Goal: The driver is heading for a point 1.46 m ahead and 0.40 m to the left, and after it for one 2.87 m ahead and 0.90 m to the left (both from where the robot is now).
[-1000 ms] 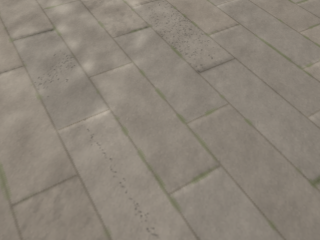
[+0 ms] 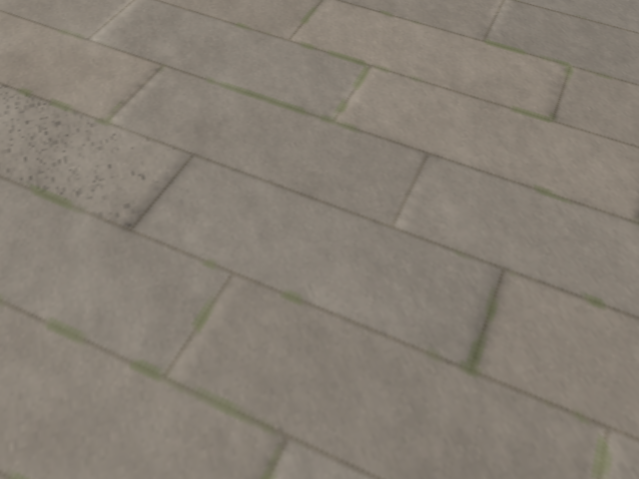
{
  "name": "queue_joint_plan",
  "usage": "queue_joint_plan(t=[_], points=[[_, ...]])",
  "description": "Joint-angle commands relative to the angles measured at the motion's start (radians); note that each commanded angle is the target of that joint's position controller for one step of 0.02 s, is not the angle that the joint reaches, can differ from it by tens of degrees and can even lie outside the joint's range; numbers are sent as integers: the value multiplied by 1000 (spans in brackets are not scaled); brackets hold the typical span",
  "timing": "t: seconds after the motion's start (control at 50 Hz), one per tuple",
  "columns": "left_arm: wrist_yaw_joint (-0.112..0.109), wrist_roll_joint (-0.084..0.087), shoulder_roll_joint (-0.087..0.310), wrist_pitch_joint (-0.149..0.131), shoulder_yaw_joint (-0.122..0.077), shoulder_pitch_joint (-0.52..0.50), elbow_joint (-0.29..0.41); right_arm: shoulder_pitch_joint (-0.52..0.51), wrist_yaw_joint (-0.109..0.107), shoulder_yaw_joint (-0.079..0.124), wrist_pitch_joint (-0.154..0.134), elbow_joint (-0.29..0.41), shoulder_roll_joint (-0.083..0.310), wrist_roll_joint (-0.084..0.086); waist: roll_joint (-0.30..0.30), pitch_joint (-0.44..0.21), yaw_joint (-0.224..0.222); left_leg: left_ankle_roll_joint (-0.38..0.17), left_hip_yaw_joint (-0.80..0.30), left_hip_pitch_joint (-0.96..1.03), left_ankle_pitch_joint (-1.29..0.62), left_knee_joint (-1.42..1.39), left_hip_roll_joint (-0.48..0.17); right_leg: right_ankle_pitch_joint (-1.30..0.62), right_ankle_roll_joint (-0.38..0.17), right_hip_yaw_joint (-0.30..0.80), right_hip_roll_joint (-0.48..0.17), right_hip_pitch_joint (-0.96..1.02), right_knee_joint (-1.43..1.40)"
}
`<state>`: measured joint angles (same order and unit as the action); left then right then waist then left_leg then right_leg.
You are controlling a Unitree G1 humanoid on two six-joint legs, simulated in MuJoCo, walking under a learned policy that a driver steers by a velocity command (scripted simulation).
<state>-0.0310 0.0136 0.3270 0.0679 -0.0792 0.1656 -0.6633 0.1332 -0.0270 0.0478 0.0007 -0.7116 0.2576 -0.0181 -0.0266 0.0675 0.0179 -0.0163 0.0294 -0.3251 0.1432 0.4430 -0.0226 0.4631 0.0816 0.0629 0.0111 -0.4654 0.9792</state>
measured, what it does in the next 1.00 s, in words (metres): steps on the spot: right foot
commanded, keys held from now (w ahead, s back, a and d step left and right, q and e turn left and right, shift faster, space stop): no key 1.00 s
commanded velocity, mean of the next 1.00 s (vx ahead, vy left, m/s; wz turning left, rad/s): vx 0.01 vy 0.00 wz -0.08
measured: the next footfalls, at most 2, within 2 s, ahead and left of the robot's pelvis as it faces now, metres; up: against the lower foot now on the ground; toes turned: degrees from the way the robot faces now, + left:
right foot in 0.12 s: +0.04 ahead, -0.14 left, +0.00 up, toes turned +0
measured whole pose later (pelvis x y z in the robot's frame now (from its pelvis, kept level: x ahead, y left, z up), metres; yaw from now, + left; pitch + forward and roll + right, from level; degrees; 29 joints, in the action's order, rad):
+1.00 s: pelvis +0.02 -0.04 +0.00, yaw -2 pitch -2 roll +0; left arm -0.02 0.00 0.23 0.00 -0.03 0.21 -0.98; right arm 0.18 -0.04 0.03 0.01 -1.06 0.25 0.00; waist 0.00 0.04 0.01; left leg 0.05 -0.02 -0.19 0.23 0.45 -0.04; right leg 0.28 -0.03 0.02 0.03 -0.15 0.47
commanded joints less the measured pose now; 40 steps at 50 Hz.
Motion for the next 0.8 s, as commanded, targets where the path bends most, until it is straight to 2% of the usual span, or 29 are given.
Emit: queue_joint_plan(t=[0.02,0.06,0.08,0.1,0.12,0.14,0.16,0.18,0.2,0.22,0.24,0.28,0.32,0.34,0.36,0.38,0.4,0.54,0.8], points=[[8,-6,43,-15,-2,23,63,-28,3,47,-4,51,179,11,210,-199,1,-226,-181,169,-301,-110,-235,-37,-10,-38,-13,95,-167],[17,-6,52,-15,-4,37,53,-20,8,46,1,37,187,22,211,-190,-2,-219,-186,161,-235,-97,-237,-90,-30,-58,-7,156,-295],[22,-8,46,-16,-4,61,38,-29,10,43,4,30,185,29,203,-181,-21,-202,-175,136,-193,-79,-226,-166,-48,-77,2,212,-405],[27,-11,43,-18,-4,87,21,-24,11,38,5,20,176,37,194,-169,-37,-171,-159,94,-141,-58,-208,-250,-74,-93,15,287,-527],[26,-20,65,-19,-6,85,25,27,15,29,2,-6,152,39,156,-158,-32,-103,-137,26,-46,-32,-179,-325,-109,-40,-15,370,-605],[17,-31,131,-18,-15,94,37,50,24,9,-6,-1,91,8,-45,-186,-1,-9,-39,-72,134,142,-92,-464,-169,188,-202,458,-651],[21,-47,136,-22,-8,26,39,19,20,2,-12,27,64,-4,-224,-142,18,44,-3,-84,331,141,-17,-420,-298,297,-323,279,-673],[25,-55,82,-39,5,-26,60,-34,13,14,-9,21,123,-5,-163,-99,-17,63,-41,-35,325,214,-33,-313,-314,277,-285,215,-701],[24,-58,53,-55,15,-47,46,-34,13,18,-8,12,124,2,-157,-90,-2,63,-50,-28,279,208,-31,-291,-282,235,-245,215,-695],[23,-49,60,-66,13,-59,38,-18,8,18,-5,-9,114,2,-150,-87,4,67,-46,-16,236,178,-27,-303,-251,193,-205,233,-676],[22,-38,54,-75,16,-66,29,-7,7,19,-3,-18,119,-4,-156,-82,3,76,-56,0,186,147,-33,-377,-236,177,-196,246,-653],[22,-30,36,-79,24,-42,5,20,14,10,-8,-35,102,-4,-118,-107,18,81,-55,89,37,41,-36,-501,-209,135,-165,262,-606],[26,-32,26,-80,27,-3,-13,29,17,8,-10,-44,126,-1,-70,-128,-2,73,-74,164,-146,-10,-64,-381,-167,118,-119,268,-585],[27,-33,27,-77,26,31,-14,23,17,21,-9,-66,173,9,13,-99,-36,53,-61,147,-85,18,-51,-335,-151,99,-92,242,-607],[26,-34,36,-74,28,10,-25,25,20,17,-9,-71,139,9,10,-83,-6,44,-61,129,-43,-1,-44,-303,-142,88,-85,252,-595],[25,-30,39,-73,25,-3,-26,24,20,12,-9,-83,124,4,19,-68,-6,47,-63,126,-37,-13,-44,-296,-143,80,-80,246,-590],[22,-29,33,-72,26,-8,-30,17,18,12,-10,-92,126,1,28,-66,-9,52,-66,127,-51,-19,-44,-310,-145,77,-81,248,-588],[17,-26,20,-67,23,-3,-80,27,1,10,-14,-160,124,8,30,-79,-4,55,-63,156,-67,-26,-45,-378,-140,52,-62,268,-585],[8,-21,24,-73,24,29,-211,36,-15,7,-6,-267,116,12,16,-62,-2,48,-53,169,-60,-33,-35,-387,-126,26,-45,270,-600]])
Velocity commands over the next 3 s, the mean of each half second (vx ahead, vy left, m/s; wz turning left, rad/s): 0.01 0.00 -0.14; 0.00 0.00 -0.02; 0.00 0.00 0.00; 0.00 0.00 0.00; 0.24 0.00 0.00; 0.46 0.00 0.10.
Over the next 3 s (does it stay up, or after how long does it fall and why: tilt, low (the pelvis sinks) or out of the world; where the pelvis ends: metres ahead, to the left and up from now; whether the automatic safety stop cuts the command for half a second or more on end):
stays up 0.41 -0.03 0.00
